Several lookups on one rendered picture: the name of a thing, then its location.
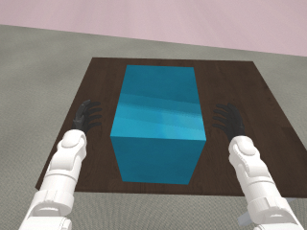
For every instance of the robot left upper arm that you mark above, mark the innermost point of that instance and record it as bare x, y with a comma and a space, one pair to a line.
47, 223

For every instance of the table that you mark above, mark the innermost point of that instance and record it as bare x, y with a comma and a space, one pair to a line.
237, 82

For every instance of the right robot hand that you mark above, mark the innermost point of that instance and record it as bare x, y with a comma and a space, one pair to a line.
233, 123

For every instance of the robot left forearm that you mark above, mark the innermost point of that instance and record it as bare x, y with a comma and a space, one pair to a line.
55, 196

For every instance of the left robot hand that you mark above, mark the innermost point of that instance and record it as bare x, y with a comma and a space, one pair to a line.
82, 118

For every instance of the carton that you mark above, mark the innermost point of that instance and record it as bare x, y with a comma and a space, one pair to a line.
157, 132

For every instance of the robot right forearm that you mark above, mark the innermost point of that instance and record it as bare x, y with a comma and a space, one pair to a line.
265, 204

